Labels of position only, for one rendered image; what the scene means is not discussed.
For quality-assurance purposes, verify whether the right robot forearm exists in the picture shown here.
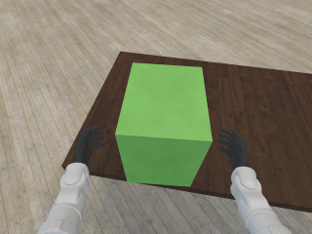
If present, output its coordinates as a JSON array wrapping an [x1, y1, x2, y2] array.
[[230, 167, 292, 234]]

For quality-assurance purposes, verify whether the carton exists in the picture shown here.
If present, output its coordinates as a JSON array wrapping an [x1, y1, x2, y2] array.
[[115, 62, 213, 187]]

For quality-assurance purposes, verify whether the table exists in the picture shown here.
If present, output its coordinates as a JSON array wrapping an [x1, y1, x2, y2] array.
[[61, 51, 312, 214]]

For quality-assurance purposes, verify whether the left robot hand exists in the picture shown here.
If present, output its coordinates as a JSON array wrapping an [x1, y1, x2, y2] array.
[[72, 125, 104, 166]]

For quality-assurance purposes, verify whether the left robot forearm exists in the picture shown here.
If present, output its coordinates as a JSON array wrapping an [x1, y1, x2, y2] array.
[[37, 163, 90, 234]]

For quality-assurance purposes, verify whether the right robot hand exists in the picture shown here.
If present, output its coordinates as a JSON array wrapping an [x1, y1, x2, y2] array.
[[216, 128, 250, 171]]

